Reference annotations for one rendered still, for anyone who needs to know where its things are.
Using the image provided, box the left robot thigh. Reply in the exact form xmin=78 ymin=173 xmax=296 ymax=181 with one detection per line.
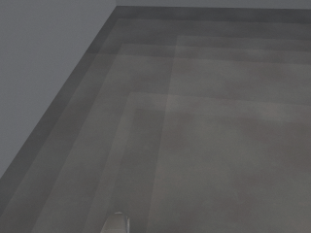
xmin=100 ymin=214 xmax=130 ymax=233

